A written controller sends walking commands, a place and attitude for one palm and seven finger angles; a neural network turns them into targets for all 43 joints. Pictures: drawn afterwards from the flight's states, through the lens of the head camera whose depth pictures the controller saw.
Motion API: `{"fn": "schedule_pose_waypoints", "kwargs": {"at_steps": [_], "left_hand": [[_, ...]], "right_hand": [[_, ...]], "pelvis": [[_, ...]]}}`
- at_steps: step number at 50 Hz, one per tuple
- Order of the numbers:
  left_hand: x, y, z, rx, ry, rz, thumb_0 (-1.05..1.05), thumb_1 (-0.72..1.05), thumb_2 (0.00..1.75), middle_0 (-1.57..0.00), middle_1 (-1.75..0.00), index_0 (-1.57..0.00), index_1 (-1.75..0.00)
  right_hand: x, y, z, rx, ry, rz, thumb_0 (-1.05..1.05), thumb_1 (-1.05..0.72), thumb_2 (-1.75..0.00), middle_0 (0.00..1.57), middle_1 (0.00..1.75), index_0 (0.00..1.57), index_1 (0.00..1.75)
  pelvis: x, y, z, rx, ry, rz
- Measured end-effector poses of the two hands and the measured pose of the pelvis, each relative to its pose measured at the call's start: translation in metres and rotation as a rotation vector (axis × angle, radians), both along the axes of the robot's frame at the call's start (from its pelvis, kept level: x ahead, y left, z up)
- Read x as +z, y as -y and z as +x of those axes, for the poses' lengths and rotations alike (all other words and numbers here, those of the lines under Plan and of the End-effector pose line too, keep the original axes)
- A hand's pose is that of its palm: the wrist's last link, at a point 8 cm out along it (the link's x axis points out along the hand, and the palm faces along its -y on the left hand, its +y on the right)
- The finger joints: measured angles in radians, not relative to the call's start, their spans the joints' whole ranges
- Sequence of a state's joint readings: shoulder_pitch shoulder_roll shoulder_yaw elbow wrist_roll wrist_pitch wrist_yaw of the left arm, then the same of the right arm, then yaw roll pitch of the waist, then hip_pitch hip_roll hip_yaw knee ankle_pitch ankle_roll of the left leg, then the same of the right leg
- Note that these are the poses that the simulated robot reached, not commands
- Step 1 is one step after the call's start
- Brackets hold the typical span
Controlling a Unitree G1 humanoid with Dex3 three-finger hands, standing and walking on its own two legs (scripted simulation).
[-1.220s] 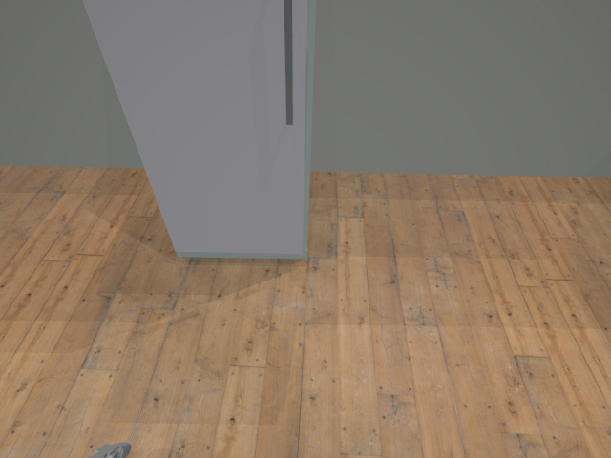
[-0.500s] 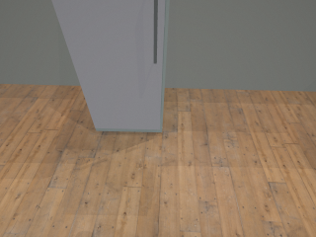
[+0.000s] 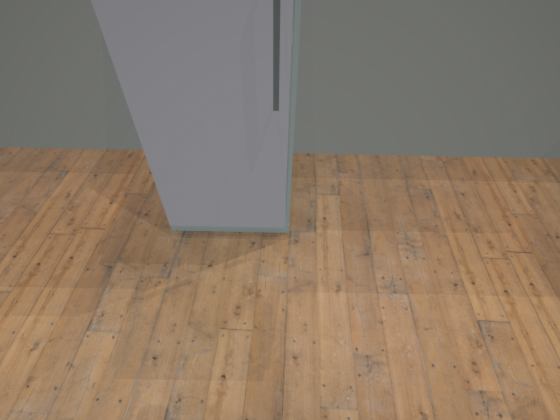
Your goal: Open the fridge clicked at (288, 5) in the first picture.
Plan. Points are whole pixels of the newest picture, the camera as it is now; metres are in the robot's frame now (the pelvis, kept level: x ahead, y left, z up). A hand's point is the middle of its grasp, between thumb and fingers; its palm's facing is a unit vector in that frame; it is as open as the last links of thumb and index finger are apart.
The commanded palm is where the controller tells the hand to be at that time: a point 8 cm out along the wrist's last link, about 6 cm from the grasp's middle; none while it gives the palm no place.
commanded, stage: look at it before walking up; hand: right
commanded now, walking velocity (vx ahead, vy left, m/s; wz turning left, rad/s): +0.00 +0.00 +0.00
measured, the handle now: (276, 26) +0.98 +0.07 +0.16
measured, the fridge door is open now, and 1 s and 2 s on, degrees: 0 0 0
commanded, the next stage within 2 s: walk to a spot facing it in 0.22 s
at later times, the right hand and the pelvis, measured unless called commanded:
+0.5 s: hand out of the picture +0.08 -0.24 -0.16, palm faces -0.05 +0.94 -0.33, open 7.4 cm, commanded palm none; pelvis +0.00 +0.00 +0.00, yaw +3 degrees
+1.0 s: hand out of the picture +0.06 -0.15 -0.16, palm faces -0.23 +0.95 -0.23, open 7.4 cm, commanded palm none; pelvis +0.00 +0.03 +0.00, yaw +18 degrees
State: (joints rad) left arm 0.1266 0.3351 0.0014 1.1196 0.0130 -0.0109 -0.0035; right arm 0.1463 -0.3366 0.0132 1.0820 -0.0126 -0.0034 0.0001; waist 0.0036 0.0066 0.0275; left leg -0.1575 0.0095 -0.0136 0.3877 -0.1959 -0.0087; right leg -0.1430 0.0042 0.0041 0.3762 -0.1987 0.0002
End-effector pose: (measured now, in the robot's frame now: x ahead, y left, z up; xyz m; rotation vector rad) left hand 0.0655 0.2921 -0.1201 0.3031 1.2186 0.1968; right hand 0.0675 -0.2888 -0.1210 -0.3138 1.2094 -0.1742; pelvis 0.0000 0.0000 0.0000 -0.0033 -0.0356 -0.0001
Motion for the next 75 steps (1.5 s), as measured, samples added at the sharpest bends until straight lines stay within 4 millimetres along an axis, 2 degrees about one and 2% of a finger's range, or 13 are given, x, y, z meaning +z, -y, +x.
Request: {"fn": "schedule_pose_waypoints", "kwargs": {"at_steps": [17,23,27,31,37,43,50,54,59,64,66,69,75], "left_hand": [[0.003,0.002,0.017,-0.011,0.023,0.002,0.01,0.9,0.9,-0.2,-0.3,-0.2,-0.3],[0.0,0.004,0.018,0.013,0.044,0.001,0.01,0.9,0.9,-0.2,-0.3,-0.2,-0.3],[-0.009,0.012,0.006,0.059,0.054,-0.026,0.01,0.9,0.9,-0.2,-0.3,-0.2,-0.3],[-0.024,0.017,-0.015,0.114,0.044,-0.069,0.01,0.9,0.9,-0.2,-0.3,-0.2,-0.3],[-0.053,0.006,-0.047,0.203,0.013,-0.127,0.01,0.9,0.9,-0.2,-0.3,-0.2,-0.3],[-0.037,-0.003,-0.066,0.249,-0.012,-0.135,0.01,0.91,0.9,-0.2,-0.3,-0.2,-0.3],[-0.016,-0.015,-0.068,0.313,0.041,-0.098,0.01,0.91,0.9,-0.2,-0.3,-0.2,-0.3],[-0.009,-0.013,-0.057,0.339,0.078,-0.076,0.01,0.91,0.9,-0.2,-0.3,-0.2,-0.3],[0.001,0.001,-0.028,0.359,0.134,-0.053,0.01,0.91,0.9,-0.2,-0.3,-0.2,-0.3],[0.006,0.024,-0.001,0.399,0.219,-0.008,0.01,0.91,0.9,-0.2,-0.3,-0.2,-0.3],[0.009,0.036,-0.004,0.441,0.224,-0.002,0.01,0.91,0.9,-0.2,-0.3,-0.2,-0.3],[0.013,0.056,-0.019,0.518,0.177,-0.004,0.01,0.9,0.9,-0.2,-0.3,-0.2,-0.3],[0.006,0.101,-0.06,0.678,-0.004,-0.041,0.01,0.9,0.9,-0.2,-0.3,-0.2,-0.3]], "right_hand": [[0.001,0.003,0.004,-0.007,-0.003,-0.005,0.0,-0.91,-0.9,0.2,0.3,0.2,0.3],[-0.001,0.0,0.006,-0.001,-0.016,-0.009,0.0,-0.91,-0.9,0.2,0.3,0.2,0.3],[-0.01,-0.012,0.003,0.024,-0.05,0.009,0.0,-0.91,-0.9,0.2,0.3,0.2,0.3],[-0.019,-0.03,0.0,0.057,-0.081,0.03,0.0,-0.91,-0.9,0.2,0.3,0.2,0.3],[-0.026,-0.066,-0.006,0.101,-0.088,0.034,0.0,-0.91,-0.9,0.2,0.3,0.2,0.3],[-0.013,-0.09,-0.017,0.109,-0.112,0.063,0.0,-0.91,-0.9,0.2,0.3,0.2,0.3],[-0.004,-0.096,-0.004,0.169,-0.12,0.087,0.0,-0.91,-0.9,0.2,0.3,0.2,0.3],[-0.005,-0.087,0.012,0.195,-0.118,0.089,0.0,-0.91,-0.9,0.2,0.3,0.2,0.3],[-0.012,-0.069,0.04,0.224,-0.123,0.095,0.0,-0.91,-0.9,0.2,0.3,0.2,0.3],[-0.033,-0.047,0.086,0.275,-0.141,0.108,0.0,-0.91,-0.9,0.2,0.3,0.2,0.3],[-0.036,-0.045,0.113,0.316,-0.146,0.11,0.0,-0.91,-0.9,0.2,0.3,0.2,0.3],[-0.031,-0.051,0.162,0.39,-0.118,0.121,0.01,-0.91,-0.9,0.2,0.3,0.2,0.3],[-0.028,-0.085,0.251,0.51,-0.05,0.137,0.0,-0.92,-0.9,0.19,0.3,0.19,0.3]], "pelvis": [[0.001,0.001,0.007,0.001,0.002,0.0],[-0.001,0.001,0.005,0.036,-0.002,-0.003],[-0.007,-0.001,0.001,0.077,-0.006,-0.012],[-0.015,-0.008,-0.006,0.129,-0.003,-0.034],[-0.029,-0.028,-0.012,0.199,0.0,-0.03],[-0.012,-0.036,-0.016,0.24,-0.025,-0.032],[0.0,-0.035,-0.004,0.316,-0.06,-0.039],[0.002,-0.028,0.01,0.353,-0.068,-0.03],[0.0,-0.012,0.033,0.404,-0.071,-0.014],[-0.012,0.008,0.065,0.465,-0.068,0.01],[-0.011,0.013,0.078,0.504,-0.055,0.016],[-0.003,0.014,0.098,0.549,-0.047,0.032],[0.0,0.01,0.131,0.628,-0.04,0.046]]}}
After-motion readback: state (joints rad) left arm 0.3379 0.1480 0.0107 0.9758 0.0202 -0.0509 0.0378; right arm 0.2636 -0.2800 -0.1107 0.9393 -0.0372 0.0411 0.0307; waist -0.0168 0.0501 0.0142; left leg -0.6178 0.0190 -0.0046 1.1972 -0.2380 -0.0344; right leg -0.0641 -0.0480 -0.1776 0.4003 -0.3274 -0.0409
